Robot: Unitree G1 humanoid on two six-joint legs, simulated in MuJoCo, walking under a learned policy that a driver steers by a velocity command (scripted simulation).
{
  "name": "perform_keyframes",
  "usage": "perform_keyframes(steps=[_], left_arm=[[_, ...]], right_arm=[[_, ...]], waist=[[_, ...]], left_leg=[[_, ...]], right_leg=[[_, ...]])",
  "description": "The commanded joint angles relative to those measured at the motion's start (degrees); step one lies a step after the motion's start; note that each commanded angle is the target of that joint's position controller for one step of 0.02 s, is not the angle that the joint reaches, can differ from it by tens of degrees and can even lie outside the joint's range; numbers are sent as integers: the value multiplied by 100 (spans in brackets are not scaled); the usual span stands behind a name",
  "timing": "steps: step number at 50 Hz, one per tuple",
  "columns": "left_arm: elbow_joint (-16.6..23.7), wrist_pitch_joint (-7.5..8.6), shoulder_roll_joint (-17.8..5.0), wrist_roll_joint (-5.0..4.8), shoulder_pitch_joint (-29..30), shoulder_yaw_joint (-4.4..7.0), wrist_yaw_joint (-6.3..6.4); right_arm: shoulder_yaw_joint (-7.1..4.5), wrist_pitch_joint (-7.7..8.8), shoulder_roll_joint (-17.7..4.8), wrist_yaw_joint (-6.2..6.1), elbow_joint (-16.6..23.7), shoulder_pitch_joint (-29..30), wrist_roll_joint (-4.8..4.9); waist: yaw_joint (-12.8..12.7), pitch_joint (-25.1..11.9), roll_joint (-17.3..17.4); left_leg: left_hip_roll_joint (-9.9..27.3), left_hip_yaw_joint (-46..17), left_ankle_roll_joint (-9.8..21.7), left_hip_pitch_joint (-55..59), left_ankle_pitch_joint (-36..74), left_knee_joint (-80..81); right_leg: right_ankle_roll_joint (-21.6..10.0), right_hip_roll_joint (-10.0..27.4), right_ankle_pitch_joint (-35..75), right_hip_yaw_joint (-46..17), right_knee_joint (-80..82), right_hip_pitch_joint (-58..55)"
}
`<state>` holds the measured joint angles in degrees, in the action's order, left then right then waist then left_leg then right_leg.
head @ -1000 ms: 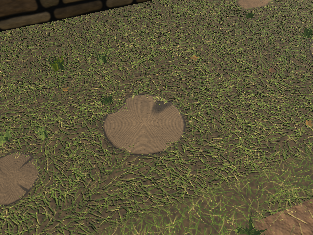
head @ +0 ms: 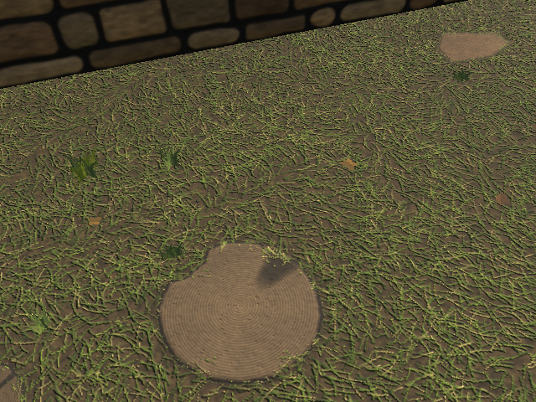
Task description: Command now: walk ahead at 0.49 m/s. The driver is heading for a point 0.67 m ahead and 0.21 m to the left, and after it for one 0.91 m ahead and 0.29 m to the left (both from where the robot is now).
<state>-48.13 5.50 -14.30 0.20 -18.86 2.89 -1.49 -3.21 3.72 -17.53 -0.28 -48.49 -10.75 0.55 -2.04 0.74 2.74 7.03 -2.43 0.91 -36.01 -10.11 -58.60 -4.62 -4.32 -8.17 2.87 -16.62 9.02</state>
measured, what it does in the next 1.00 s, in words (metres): walks ahead: left foot, then right foot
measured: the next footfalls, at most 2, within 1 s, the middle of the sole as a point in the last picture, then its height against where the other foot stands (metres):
left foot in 0.30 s outside the picture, level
right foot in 0.84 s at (329, 346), level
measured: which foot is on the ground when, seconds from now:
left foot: up 0.00-0.28, down 0.30-0.84, up 0.86-1.00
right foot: down 0.00-0.32, up 0.34-0.82, down 0.84-1.00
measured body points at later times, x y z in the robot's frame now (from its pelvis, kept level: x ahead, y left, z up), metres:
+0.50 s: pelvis +0.28 +0.07 +0.00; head +0.31 +0.08 +0.45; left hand +0.37 +0.35 -0.13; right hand +0.37 -0.20 -0.12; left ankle +0.31 +0.16 -0.75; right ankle +0.26 -0.08 -0.66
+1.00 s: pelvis +0.56 +0.01 -0.01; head +0.59 +0.00 +0.44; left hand +0.66 +0.29 -0.12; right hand +0.63 -0.26 -0.15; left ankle +0.48 +0.16 -0.66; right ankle +0.62 -0.08 -0.75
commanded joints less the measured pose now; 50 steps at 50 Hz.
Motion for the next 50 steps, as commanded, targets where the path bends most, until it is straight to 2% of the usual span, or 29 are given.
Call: perform_keyframes(steps=[1,6,10,13,14,15,16,17,18,19,20,21,22,24,27,32,35,37,40,41,42,43,44,45,46,47,48,49,50], left_arm=[[315,101,-860,-20,304,182,86],[11,20,-1003,-97,-191,193,171],[-243,-109,-1039,-120,-523,210,188],[-304,-202,-1156,-130,-439,255,210],[-290,-233,-1202,-127,-321,261,215],[-269,-264,-1098,-99,-273,214,221],[-114,-254,-869,13,-318,99,236],[-77,-119,-111,-6,-1034,-109,171],[-158,16,-695,-135,-712,10,144],[24,103,-1003,-277,-158,101,116],[94,134,-970,-260,175,89,142],[124,123,-917,-165,356,113,168],[94,63,-853,-125,271,131,171],[40,-67,-607,-105,102,96,177],[207,-153,-550,-42,566,82,204],[446,-71,-383,-56,1563,8,113],[620,-35,-397,-98,2122,-16,35],[753,10,-468,-108,2359,-3,-30],[695,89,-720,-100,2017,86,-71],[547,109,-868,-92,1484,173,-47],[282,120,-1166,-53,540,315,9],[155,100,-1648,30,-391,432,63],[35,33,-1724,1,-578,446,32],[100,33,-1135,-30,-396,296,44],[159,49,-905,-49,75,220,68],[191,68,-749,-22,485,163,65],[176,92,-624,12,744,141,60],[150,119,-545,59,891,127,59],[118,141,-512,63,972,134,59]], right_arm=[[-62,7,-248,2,302,50,-60],[24,107,-86,106,564,1010,-12],[55,164,-122,240,832,1537,37],[3,209,-313,306,854,1309,46],[-71,220,-452,295,747,867,38],[-217,221,-714,251,463,-52,29],[-344,205,-1146,189,234,-1166,-38],[-422,160,-1509,203,93,-1482,-49],[-266,156,-926,206,133,-1448,11],[-191,162,-708,182,203,-995,4],[-158,164,-611,172,289,-585,-26],[-127,175,-476,183,321,-302,-73],[-74,199,-318,191,336,-161,-132],[-85,248,-337,208,274,-164,-95],[-139,268,-537,147,124,-350,-64],[-148,192,-652,43,-83,-760,-5],[-158,130,-684,31,-287,-1161,44],[-174,52,-703,7,-378,-1292,70],[-242,-34,-847,-43,-369,-1166,84],[-239,-57,-851,-48,-335,-1041,80],[-171,-62,-675,-48,-278,-1021,28],[-26,-27,-243,-39,-114,-1251,-125],[110,73,273,-9,-109,-1892,30],[-70,117,-451,-16,-147,-1434,195],[-152,125,-674,-31,23,-931,258],[-162,99,-604,-63,42,-752,205],[-188,56,-492,-72,53,-742,142],[-197,-16,-365,-59,30,-867,138],[-195,-86,-242,-48,34,-916,155]], waist=[[210,208,-510],[-149,354,-482],[-277,459,-509],[-49,258,-706],[225,-23,-782],[652,-606,-708],[1022,-1534,-158],[620,-2184,1402],[866,-2115,942],[810,-1255,665],[649,-800,194],[495,-448,18],[301,-366,99],[146,-299,152],[167,-1,12],[475,212,27],[669,349,5],[645,417,20],[331,196,179],[13,-105,193],[-387,-784,99],[-563,-1786,-777],[-294,-2465,-2185],[-463,-1833,-1425],[-391,-1014,-1134],[-203,-607,-785],[-30,-350,-833],[127,-264,-949],[202,-188,-948]], left_leg=[[188,-175,-152,-474,875,762],[-79,102,-186,-172,1815,2215],[-193,100,-31,-321,1377,2775],[-384,241,207,233,691,3017],[-576,421,329,923,570,3120],[-692,521,514,2210,662,3161],[284,-555,889,4093,840,2903],[1511,-3365,1789,5940,-522,3574],[1475,-3899,1702,5887,-1217,4072],[1295,-3020,1446,5190,-1034,4174],[1082,-2352,1315,4375,-470,4303],[891,-1908,1268,3672,63,4482],[715,-1570,1209,3252,417,4652],[616,-1208,1285,2859,791,4933],[575,-774,1343,2711,1206,5186],[261,-114,1060,2762,1211,5292],[430,-191,1054,3174,1106,5158],[618,-377,1022,3583,1232,4901],[755,-630,887,3842,1844,4352],[582,-532,781,3728,2558,3779],[235,-334,607,3190,2576,2671],[-341,-17,342,1729,770,727],[-1035,-116,106,-38,-2396,-822],[-696,-598,147,-537,-2296,-1412],[-448,-459,196,-771,-1719,-1429],[-204,-375,170,-545,-1233,-1271],[-37,-401,144,-291,-895,-1004],[87,-422,131,46,-696,-875],[118,-378,115,162,-606,-804]], right_leg=[[-907,1612,172,-1307,1190,79],[-720,1509,393,-806,1135,-178],[-669,1798,698,-818,749,-982],[-523,1941,1766,-854,234,-1379],[-434,1830,2793,-735,-292,-1374],[-278,1522,3381,-494,-1349,-1075],[-72,1191,2059,-246,-3119,118],[335,66,-1808,-273,-5065,2498],[266,265,-2463,-1064,-5775,3151],[182,571,-2003,-972,-5871,3546],[171,881,-1458,-787,-5631,3391],[203,1061,-1102,-731,-5270,3187],[211,1207,-863,-776,-5063,2834],[296,1273,-702,-722,-4762,2559],[479,1328,-103,-653,-3981,2954],[510,1075,1402,-377,-2141,2703],[474,948,1486,-364,-1614,2682],[398,893,1192,-476,-1326,2782],[255,729,607,-455,-1057,2081],[147,587,521,-315,-906,1264],[-50,736,631,-404,-1082,-211],[-480,1982,671,-1717,-1377,-2205],[-1116,2923,-810,-4059,-482,-3430],[-874,2710,-1609,-3937,-106,-2878],[-634,2564,-1461,-3096,37,-2070],[-542,2359,-901,-2490,222,-1302],[-502,2186,-474,-1996,407,-746],[-449,2038,-218,-1579,583,-383],[-464,1974,-25,-1281,724,-188]])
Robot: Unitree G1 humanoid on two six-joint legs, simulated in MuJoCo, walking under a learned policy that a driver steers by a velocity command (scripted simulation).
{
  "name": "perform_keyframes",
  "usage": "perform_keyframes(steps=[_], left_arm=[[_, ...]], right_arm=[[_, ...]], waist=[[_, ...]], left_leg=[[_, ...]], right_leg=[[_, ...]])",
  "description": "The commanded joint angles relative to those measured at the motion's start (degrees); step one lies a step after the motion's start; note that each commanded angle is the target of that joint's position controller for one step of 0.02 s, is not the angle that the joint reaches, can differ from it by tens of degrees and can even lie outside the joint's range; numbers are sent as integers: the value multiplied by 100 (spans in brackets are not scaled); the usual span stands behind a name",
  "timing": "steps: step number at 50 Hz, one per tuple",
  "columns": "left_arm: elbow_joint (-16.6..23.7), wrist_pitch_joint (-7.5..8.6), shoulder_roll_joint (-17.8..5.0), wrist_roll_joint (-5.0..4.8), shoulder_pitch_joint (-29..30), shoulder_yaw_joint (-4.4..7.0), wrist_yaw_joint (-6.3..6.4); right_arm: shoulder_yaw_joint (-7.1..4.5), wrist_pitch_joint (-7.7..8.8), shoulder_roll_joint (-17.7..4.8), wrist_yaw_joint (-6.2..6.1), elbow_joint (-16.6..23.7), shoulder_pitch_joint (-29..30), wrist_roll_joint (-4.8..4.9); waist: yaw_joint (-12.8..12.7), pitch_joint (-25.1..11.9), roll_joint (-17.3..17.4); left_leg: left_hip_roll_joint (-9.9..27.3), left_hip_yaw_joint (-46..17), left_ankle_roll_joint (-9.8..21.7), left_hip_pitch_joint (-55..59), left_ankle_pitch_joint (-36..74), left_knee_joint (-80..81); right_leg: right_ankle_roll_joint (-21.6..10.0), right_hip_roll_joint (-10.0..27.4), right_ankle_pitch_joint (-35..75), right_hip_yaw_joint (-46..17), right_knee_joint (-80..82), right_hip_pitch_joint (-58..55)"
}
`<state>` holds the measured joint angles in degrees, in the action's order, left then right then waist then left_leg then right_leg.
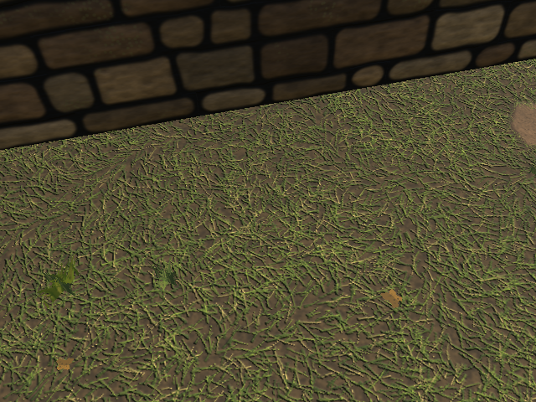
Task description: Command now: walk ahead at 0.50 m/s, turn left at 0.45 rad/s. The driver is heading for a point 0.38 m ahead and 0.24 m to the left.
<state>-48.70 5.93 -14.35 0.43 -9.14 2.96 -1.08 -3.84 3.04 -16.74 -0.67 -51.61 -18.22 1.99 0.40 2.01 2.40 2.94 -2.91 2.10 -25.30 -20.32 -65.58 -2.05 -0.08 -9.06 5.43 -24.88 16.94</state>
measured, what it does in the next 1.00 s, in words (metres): walks ahead, turning left: left foot, then right foot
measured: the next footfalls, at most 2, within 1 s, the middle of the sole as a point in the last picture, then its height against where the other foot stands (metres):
left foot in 0.38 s outside the picture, level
right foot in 0.84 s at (281, 365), level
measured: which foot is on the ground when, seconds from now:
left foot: up 0.00-0.36, down 0.38-1.00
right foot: down 0.00-0.40, up 0.42-0.82, down 0.84-1.00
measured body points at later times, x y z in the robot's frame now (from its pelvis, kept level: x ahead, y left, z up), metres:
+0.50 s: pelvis +0.26 +0.08 -0.01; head +0.30 +0.10 +0.44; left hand +0.27 +0.38 -0.14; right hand +0.47 -0.15 -0.11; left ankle +0.30 +0.16 -0.74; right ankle +0.18 -0.10 -0.64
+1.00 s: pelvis +0.42 +0.09 -0.01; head +0.44 +0.09 +0.44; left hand +0.47 +0.38 -0.13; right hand +0.60 -0.12 -0.14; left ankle +0.31 +0.16 -0.74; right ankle +0.53 +0.01 -0.74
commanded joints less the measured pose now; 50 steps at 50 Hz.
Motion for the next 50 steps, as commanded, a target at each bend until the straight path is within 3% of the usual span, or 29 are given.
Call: perform_keyframes(steps=[1,4,9,12,14,17,18,19,20,21,22,23,24,25,27,30,35,40,41,42,43,44,45,46,48,50], left_arm=[[133,125,-557,37,14,148,26],[1,141,-738,53,-85,219,93],[-103,45,-966,17,-281,278,195],[-211,-63,-1096,-55,-590,328,214],[-265,-157,-1177,-118,-699,364,211],[-206,-278,-1403,-204,-533,436,238],[-176,-327,-1440,-231,-430,445,243],[-142,-333,-1338,-213,-406,396,249],[50,-274,-748,27,-609,222,231],[283,-51,-423,-1,-802,67,160],[328,103,-964,-240,-176,188,93],[342,164,-969,-328,-69,186,79],[214,154,-910,-204,-128,191,141],[141,88,-979,-95,-159,242,179],[67,-107,-879,-65,-377,251,188],[82,-242,-678,-1,-332,201,237],[201,-235,-563,-36,348,110,161],[209,-186,-712,10,531,140,76],[149,-161,-725,42,373,150,61],[65,-130,-798,98,164,168,59],[48,-110,-1119,156,119,222,96],[16,-150,-1150,157,200,211,126],[-26,-229,-684,99,170,114,125],[-81,-293,-497,42,221,49,109],[-41,-365,-559,1,630,41,59],[-44,-343,-695,-16,715,88,18]], right_arm=[[-126,-83,-228,-6,402,-115,10],[-141,-179,-197,4,611,201,-44],[-65,-108,-82,186,915,1038,-81],[-22,-108,-57,291,1184,1577,-82],[-31,-120,-110,354,1350,1754,-76],[-180,-169,-398,388,1411,1310,-75],[-308,-182,-602,371,1267,644,-53],[-518,-207,-966,288,993,-349,-37],[-676,-255,-1574,156,864,-801,-14],[-605,-139,-1744,194,1158,-421,-104],[-424,-50,-1178,254,1209,-293,-164],[-344,17,-932,258,1188,-28,-195],[-296,46,-754,253,1212,351,-164],[-233,45,-542,226,1259,635,-163],[-207,57,-563,185,1284,774,-248],[-223,79,-696,94,1149,698,-243],[-162,-60,-645,-30,921,616,-232],[-80,-128,-529,-19,632,638,-246],[-55,-143,-483,-26,598,712,-208],[-29,-145,-427,-29,530,620,-190],[-13,-104,-364,-29,523,296,-297],[8,-83,-250,-30,373,-370,-339],[32,-129,-249,-63,282,-208,-314],[24,-220,-296,-78,326,15,-267],[8,-437,-347,-115,260,154,-232],[-42,-544,-551,-118,136,210,-224]], waist=[[0,-228,-843],[13,-18,-621],[-252,201,-451],[-445,371,-377],[-437,405,-426],[-14,-57,-710],[392,-413,-694],[882,-919,-486],[732,-1270,728],[277,-2094,1263],[596,-1878,393],[432,-1242,232],[174,-857,-240],[18,-692,-177],[-194,-694,-55],[-259,-709,4],[48,-740,217],[75,-538,298],[-61,-547,256],[-185,-599,92],[34,-841,-317],[395,-1243,-894],[158,-1368,-1032],[132,-1267,-1087],[210,-909,-953],[90,-740,-554]], left_leg=[[563,-302,-26,-950,514,-44],[599,-357,-118,-1358,1143,491],[483,100,-113,-1273,2265,2051],[411,333,-10,-1426,2162,2586],[319,478,114,-1461,1790,2790],[-196,937,437,-485,942,2843],[-460,1068,605,387,921,3030],[-641,903,833,1944,1225,3388],[570,-1182,1357,3600,1054,3594],[1737,-4381,2386,4613,682,4642],[1721,-3836,2058,4415,1525,4894],[1553,-2725,1825,3673,2694,4721],[1250,-1902,1551,2858,3573,4596],[1046,-1399,1395,2269,4044,4648],[888,-994,1340,1607,4801,4836],[718,-472,1298,1466,5479,4909],[495,-102,952,1723,4853,4867],[744,-492,929,2016,4340,4425],[689,-526,828,2010,4157,4187],[492,-500,605,1917,3797,3933],[104,-391,347,1663,3008,3602],[-178,-293,72,1089,1581,3431],[-292,-177,-115,948,550,3270],[-272,-150,-178,888,147,3350],[-213,-173,-136,1151,428,3862],[-201,-209,33,1360,920,4059]], right_leg=[[-763,1556,312,-1290,1652,-854],[-846,1567,808,-707,1819,-865],[-732,1449,1147,160,1893,-1138],[-693,1610,1341,391,1748,-1700],[-615,1729,1817,509,1479,-2121],[-430,1735,4374,754,318,-2384],[-330,1614,4883,865,-638,-2221],[-107,1369,4283,957,-2025,-1451],[212,809,693,960,-4033,559],[411,-278,-2669,-331,-5482,2156],[319,59,-2372,-996,-5675,2613],[220,315,-1919,-889,-5366,2602],[234,604,-1553,-851,-4898,2299],[255,753,-1384,-842,-4514,1950],[339,759,-1126,-802,-4241,1362],[496,627,-516,-703,-3445,1353],[525,458,898,-640,-1565,1034],[312,323,510,-697,-751,785],[205,285,687,-664,-362,516],[68,333,1763,-729,206,-28],[-136,783,3816,-1160,5,-773],[-696,1272,4612,-1572,-387,-1657],[-1033,1445,4180,-1813,-344,-1713],[-1072,1471,3396,-1965,-183,-1517],[-787,1186,2204,-1798,-56,-912],[-476,774,1912,-1282,-174,-626]])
